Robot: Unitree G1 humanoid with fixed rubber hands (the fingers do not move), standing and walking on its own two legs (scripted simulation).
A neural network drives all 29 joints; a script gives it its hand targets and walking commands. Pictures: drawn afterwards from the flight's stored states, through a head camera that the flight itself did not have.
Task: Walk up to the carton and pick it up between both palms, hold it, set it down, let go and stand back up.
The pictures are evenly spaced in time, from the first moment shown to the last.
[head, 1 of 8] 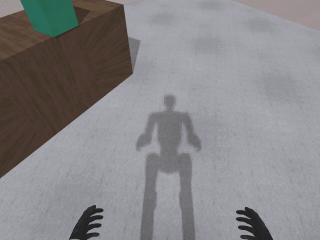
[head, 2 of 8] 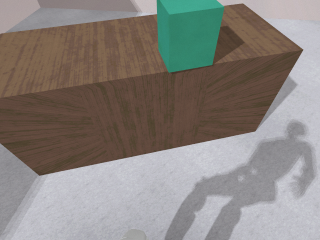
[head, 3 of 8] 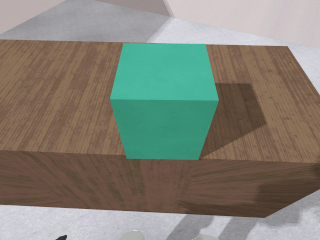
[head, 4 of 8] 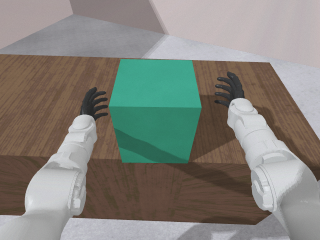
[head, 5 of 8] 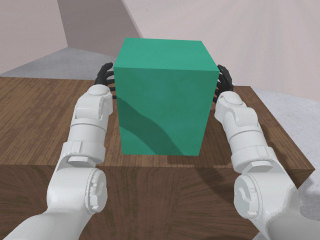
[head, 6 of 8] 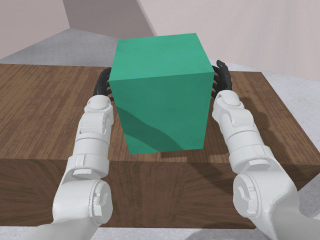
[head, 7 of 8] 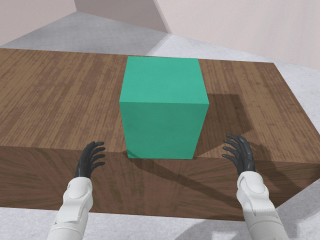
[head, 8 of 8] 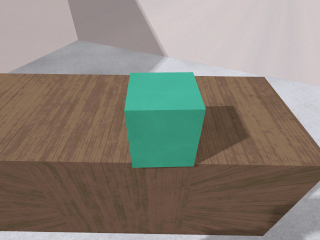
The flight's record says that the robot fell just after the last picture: no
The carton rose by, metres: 0.18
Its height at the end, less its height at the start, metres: +0.00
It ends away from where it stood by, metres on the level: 0.01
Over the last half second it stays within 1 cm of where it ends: yes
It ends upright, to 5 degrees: yes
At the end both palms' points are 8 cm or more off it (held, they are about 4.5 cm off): yes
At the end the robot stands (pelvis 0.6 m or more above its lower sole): yes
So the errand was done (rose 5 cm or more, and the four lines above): yes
